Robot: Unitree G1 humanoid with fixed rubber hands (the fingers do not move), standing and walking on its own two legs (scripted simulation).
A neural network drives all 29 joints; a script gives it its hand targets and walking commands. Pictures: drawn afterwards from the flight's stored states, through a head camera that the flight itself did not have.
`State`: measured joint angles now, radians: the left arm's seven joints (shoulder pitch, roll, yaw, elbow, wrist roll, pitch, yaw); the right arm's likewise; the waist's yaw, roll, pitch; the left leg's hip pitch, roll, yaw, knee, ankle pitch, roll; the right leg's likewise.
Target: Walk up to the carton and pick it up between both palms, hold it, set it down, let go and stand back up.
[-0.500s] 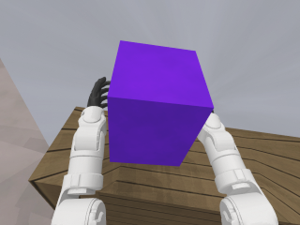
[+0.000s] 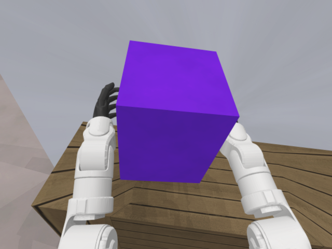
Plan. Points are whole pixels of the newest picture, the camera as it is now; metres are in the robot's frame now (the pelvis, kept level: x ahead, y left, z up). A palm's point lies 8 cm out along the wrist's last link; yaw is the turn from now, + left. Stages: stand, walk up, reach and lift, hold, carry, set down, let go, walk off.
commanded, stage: reach and lift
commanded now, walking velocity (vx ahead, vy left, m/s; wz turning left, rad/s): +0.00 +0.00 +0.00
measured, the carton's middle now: (167, 117) +0.37 -0.01 +0.16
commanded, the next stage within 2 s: hold in 0.02 s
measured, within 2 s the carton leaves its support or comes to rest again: neither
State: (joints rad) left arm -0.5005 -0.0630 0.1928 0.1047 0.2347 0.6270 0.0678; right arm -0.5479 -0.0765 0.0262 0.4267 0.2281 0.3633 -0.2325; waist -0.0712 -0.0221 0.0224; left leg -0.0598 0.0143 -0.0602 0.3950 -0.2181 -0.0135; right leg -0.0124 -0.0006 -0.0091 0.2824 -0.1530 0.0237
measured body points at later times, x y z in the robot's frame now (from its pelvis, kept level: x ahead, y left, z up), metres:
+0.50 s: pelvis -0.02 -0.01 +0.00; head -0.07 +0.01 +0.45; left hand +0.36 +0.14 +0.19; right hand +0.36 -0.15 +0.18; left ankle +0.01 +0.12 -0.75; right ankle +0.01 -0.14 -0.75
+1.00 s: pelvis -0.01 -0.01 +0.00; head -0.06 +0.01 +0.45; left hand +0.36 +0.15 +0.19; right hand +0.36 -0.15 +0.17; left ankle +0.01 +0.12 -0.75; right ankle +0.01 -0.14 -0.75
